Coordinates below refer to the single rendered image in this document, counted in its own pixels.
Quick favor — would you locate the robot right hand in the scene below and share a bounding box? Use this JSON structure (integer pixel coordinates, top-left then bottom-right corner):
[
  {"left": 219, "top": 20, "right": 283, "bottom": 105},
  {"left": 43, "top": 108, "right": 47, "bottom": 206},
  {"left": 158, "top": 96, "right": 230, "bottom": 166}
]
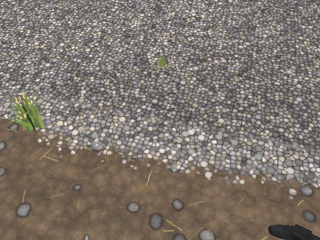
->
[{"left": 268, "top": 224, "right": 320, "bottom": 240}]

